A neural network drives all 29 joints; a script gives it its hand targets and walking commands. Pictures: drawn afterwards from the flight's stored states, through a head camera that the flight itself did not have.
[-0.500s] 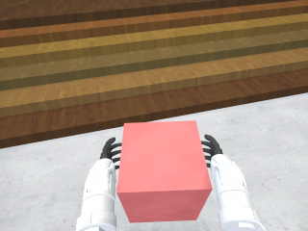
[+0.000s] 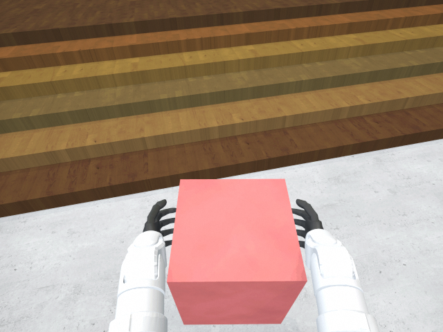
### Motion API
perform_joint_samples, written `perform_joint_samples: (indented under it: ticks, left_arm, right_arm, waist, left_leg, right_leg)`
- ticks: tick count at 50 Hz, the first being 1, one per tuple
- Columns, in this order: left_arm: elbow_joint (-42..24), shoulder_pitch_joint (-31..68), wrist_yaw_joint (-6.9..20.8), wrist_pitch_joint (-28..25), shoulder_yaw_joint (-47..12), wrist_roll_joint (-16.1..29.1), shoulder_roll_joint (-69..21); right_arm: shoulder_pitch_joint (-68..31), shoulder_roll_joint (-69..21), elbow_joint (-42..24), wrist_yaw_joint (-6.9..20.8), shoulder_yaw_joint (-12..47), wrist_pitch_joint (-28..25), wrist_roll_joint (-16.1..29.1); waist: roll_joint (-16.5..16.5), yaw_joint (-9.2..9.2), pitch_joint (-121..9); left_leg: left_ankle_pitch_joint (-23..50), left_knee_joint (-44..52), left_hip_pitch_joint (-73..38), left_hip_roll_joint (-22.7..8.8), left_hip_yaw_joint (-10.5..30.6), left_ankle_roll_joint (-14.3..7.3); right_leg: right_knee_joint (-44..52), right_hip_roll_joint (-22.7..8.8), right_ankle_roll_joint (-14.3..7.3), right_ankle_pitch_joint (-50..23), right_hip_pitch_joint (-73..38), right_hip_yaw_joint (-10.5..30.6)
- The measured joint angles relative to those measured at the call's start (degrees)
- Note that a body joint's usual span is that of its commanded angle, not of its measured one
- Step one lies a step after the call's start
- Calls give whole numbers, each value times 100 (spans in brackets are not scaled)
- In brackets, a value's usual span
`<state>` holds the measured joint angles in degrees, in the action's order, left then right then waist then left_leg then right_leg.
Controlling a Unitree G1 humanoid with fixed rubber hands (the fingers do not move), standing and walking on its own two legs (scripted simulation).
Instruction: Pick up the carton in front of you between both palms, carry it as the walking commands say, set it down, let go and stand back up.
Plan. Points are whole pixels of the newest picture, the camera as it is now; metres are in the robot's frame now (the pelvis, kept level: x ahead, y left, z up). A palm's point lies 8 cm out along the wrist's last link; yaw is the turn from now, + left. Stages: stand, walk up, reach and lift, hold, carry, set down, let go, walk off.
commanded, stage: reach and lift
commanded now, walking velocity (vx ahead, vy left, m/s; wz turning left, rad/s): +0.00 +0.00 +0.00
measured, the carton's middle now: (232, 254) +0.31 +0.00 -0.04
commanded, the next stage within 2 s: hold in 0.18 s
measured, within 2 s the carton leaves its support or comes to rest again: neither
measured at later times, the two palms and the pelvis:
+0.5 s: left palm (144, 246) +0.28 +0.16 +0.05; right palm (313, 240) +0.28 -0.14 +0.05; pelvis +0.00 +0.00 +0.00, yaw +0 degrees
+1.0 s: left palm (147, 240) +0.29 +0.15 +0.06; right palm (314, 235) +0.29 -0.15 +0.05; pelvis +0.00 +0.00 +0.00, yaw -1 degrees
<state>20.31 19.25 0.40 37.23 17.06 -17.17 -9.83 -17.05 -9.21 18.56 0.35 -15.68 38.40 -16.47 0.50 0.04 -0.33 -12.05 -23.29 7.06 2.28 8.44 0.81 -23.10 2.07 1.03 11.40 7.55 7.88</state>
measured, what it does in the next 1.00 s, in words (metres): stands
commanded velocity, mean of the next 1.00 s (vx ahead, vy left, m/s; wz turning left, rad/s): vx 0.00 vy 0.00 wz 0.00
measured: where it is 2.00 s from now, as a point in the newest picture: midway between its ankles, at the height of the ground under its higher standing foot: outside the picture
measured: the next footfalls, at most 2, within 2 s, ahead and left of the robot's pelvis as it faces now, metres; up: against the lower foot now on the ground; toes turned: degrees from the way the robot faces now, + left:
left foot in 1.62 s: +0.13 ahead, +0.11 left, +0.00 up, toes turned +7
right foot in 1.92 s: +0.40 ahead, -0.11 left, +0.00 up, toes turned -8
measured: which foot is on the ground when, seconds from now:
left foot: down 0.00-1.00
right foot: down 0.00-1.00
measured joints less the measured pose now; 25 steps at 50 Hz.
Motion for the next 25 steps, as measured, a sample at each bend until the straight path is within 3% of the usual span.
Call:
perform_joint_samples:
  ticks: [13, 17, 25]
  left_arm:
    - [-270, -295, -61, 267, -280, 145, 81]
    - [-758, -547, -128, 451, -595, 272, 142]
    - [-771, -548, -30, 634, -507, 174, 141]
  right_arm:
    - [178, 46, -236, 25, 244, 317, -34]
    - [467, 106, -665, -33, 476, 399, 180]
    - [415, 95, -613, -64, 526, 597, 183]
  waist:
    - [-23, -77, 36]
    - [-60, -10, 12]
    - [-20, 115, 7]
  left_leg:
    - [59, 190, -240, 24, -2, -23]
    - [147, 380, -369, -6, -37, -16]
    - [173, 392, -523, -32, -60, -17]
  right_leg:
    - [183, -56, 13, -40, -244, -18]
    - [337, -50, 7, -125, -343, 20]
    - [386, -29, 4, -182, -510, 29]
